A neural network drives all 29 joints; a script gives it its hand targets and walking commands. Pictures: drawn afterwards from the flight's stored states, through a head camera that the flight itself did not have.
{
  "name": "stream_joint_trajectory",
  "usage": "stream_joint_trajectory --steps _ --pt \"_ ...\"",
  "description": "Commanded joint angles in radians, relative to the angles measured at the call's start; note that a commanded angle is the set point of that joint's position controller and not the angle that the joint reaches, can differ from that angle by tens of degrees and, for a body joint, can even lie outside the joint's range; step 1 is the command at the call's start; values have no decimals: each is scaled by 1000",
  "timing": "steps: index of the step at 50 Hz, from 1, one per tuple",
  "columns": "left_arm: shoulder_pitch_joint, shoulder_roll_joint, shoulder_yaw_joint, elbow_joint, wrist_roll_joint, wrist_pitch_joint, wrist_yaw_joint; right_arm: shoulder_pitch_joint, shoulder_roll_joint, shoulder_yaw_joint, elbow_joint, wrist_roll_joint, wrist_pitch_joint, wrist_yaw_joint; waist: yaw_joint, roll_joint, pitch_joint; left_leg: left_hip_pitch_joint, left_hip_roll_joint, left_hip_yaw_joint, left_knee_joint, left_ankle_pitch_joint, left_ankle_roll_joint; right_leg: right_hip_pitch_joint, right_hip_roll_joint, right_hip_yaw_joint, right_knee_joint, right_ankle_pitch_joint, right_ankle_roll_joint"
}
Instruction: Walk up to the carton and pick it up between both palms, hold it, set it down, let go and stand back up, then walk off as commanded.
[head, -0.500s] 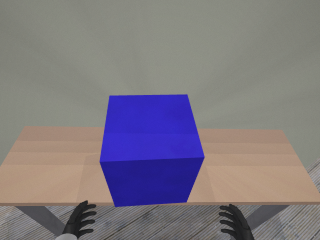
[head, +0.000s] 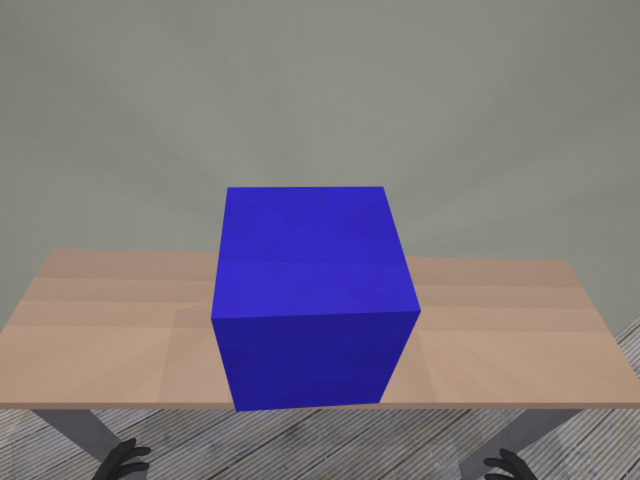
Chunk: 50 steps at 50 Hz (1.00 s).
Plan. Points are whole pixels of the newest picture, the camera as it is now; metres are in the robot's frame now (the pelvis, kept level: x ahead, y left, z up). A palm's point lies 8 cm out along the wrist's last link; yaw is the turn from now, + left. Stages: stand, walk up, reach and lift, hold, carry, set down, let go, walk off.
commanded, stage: stand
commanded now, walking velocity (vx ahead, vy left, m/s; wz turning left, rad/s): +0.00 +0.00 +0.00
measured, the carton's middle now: (307, 301) +0.35 +0.02 +0.02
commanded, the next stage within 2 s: none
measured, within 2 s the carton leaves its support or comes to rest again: neither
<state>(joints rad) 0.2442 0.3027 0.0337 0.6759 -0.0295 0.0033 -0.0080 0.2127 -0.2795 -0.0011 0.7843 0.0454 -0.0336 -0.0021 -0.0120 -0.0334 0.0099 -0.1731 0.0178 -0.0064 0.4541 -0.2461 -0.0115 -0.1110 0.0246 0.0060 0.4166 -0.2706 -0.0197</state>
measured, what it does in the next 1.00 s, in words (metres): stands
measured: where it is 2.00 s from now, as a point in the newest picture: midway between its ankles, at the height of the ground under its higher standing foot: outside the picture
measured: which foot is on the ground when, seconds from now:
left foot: down 0.00-1.00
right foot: down 0.00-1.00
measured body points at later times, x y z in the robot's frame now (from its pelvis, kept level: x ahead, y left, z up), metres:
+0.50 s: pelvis -0.01 +0.00 +0.00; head -0.02 +0.02 +0.45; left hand +0.11 +0.27 -0.12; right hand +0.11 -0.27 -0.10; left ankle +0.00 +0.12 -0.74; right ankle -0.03 -0.11 -0.74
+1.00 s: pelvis -0.03 +0.01 +0.00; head -0.04 +0.02 +0.45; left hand +0.07 +0.28 -0.12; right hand +0.09 -0.27 -0.10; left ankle +0.00 +0.12 -0.74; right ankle -0.03 -0.11 -0.74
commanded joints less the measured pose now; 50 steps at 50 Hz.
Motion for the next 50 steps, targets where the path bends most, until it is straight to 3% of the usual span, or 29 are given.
stream_joint_trajectory --steps 1,4,5,7,8,9,12,13,15,16,17,18,19,20,21,22,26,29,32,34,35,37,39,40,41,43,46,49,50 --pt "-46 218 68 -16 65 -42 8 -33 -226 -72 -23 -87 -11 -9 15 128 50 -22 75 -60 -48 208 71 -39 -133 105 -74 233 -25" --pt "-24 233 70 15 65 -47 14 -26 -230 -78 -27 -79 -9 -10 12 75 -18 32 87 -80 -44 222 69 -12 -130 90 -67 233 -25" --pt "-31 212 60 22 70 -49 12 -41 -243 -75 -30 -84 -5 -13 5 126 23 14 84 -68 -42 240 68 -26 -129 105 -76 244 -22" --pt "-58 240 71 18 79 -50 19 -44 -214 -67 -20 -83 -7 -6 6 99 19 21 86 -73 -51 220 62 -43 -120 100 -83 212 -15" --pt "-44 220 64 31 61 -43 20 -62 -244 -75 -27 -87 -3 -9 8 146 7 6 79 -67 -55 225 56 -15 -124 91 -68 215 -12" --pt "-57 245 67 24 69 -41 15 -60 -229 -75 -20 -82 -3 -13 8 113 7 15 80 -60 -41 262 55 -20 -129 86 -78 253 -18" --pt "-35 234 65 46 72 -49 12 -69 -234 -76 -22 -84 -2 -20 11 129 19 18 80 -70 -38 232 72 -31 -128 85 -84 240 -19" --pt "-27 209 60 59 65 -45 14 -78 -237 -78 -17 -83 -3 -13 17 80 33 20 87 -83 -67 235 72 -42 -125 96 -86 229 -19" --pt "-44 225 55 56 67 -49 17 -45 -258 -85 0 -78 -6 -12 11 89 44 18 86 -77 -49 226 65 -45 -137 96 -93 252 -25" --pt "-63 220 64 56 58 -54 10 -22 -231 -82 9 -73 -5 -14 -6 129 0 39 86 -71 -55 225 65 -27 -134 108 -78 243 -29" --pt "-71 223 62 72 64 -56 12 -51 -226 -73 11 -79 -1 -9 -2 109 9 50 90 -66 -35 276 67 -29 -136 98 -81 281 -22" --pt "-12 221 63 81 54 -54 15 -58 -230 -76 -10 -81 -5 -7 15 138 2 34 87 -71 -41 251 75 -3 -137 111 -86 280 -20" --pt "-46 213 53 79 76 -51 14 -71 -228 -75 3 -85 -5 -12 -13 124 37 13 91 -70 -50 225 72 -36 -142 107 -98 270 -32" --pt "-58 219 52 65 72 -51 14 -74 -242 -72 5 -84 -4 -8 12 96 42 15 88 -79 -46 206 66 -36 -138 97 -100 236 -22" --pt "-43 242 62 83 66 -54 14 -51 -230 -74 17 -76 -5 -10 4 68 22 2 90 -96 -70 167 79 -14 -131 107 -88 188 -30" --pt "-57 230 61 85 69 -48 13 -76 -235 -70 8 -83 -4 -10 13 146 64 3 92 -86 -67 175 74 -49 -133 96 -115 188 -21" --pt "-40 237 60 100 65 -51 15 -59 -228 -67 25 -87 -3 -8 2 80 18 38 89 -77 -81 212 60 -13 -128 88 -98 223 -18" --pt "-14 219 51 118 62 -44 15 -105 -246 -71 13 -77 -4 -13 12 135 37 16 97 -92 -76 218 64 -18 -128 91 -124 197 -17" --pt "-36 240 55 125 68 -53 11 -74 -258 -79 54 -82 -9 -13 5 96 53 5 85 -96 -94 143 69 -25 -138 101 -113 156 -32" --pt "-69 222 57 125 67 -53 13 -89 -246 -73 44 -83 -4 -6 -1 143 55 -17 91 -90 -93 121 64 -21 -140 112 -129 165 -29" --pt "-41 236 58 127 65 -57 10 -49 -256 -78 63 -79 -6 -6 12 96 53 1 90 -97 -89 117 63 -15 -136 107 -129 147 -34" --pt "-58 245 59 132 55 -53 10 -92 -255 -78 54 -77 -2 -6 11 163 77 -10 97 -107 -97 142 74 -34 -146 121 -126 181 -34" --pt "-61 241 53 133 65 -59 12 -88 -226 -66 55 -71 -1 -11 8 93 73 -3 104 -109 -100 179 74 -34 -127 91 -122 180 -23" --pt "-66 222 59 129 68 -57 10 -110 -240 -65 42 -80 -8 -9 4 150 83 -3 99 -99 -100 159 68 -45 -130 103 -129 166 -22" --pt "-30 237 63 153 65 -51 13 -106 -235 -65 56 -73 -9 -5 11 115 79 -18 104 -114 -110 124 69 -29 -135 101 -125 123 -25" --pt "-65 231 54 143 65 -51 9 -110 -242 -63 66 -75 -6 -4 6 145 67 -3 91 -97 -116 81 55 -57 -123 93 -132 98 -26" --pt "-64 234 51 158 72 -51 6 -112 -239 -67 73 -77 -12 -4 5 113 74 3 94 -98 -116 77 61 -63 -126 94 -143 62 -23" --pt "-56 236 52 158 58 -51 5 -82 -224 -65 81 -66 -8 -5 -4 158 103 -11 94 -113 -118 55 61 -68 -138 123 -149 66 -30" --pt "-51 248 55 162 63 -50 12 -100 -246 -65 92 -74 -4 -6 -2 123 102 -15 96 -118 -148 50 59 -47 -126 101 -155 74 -23"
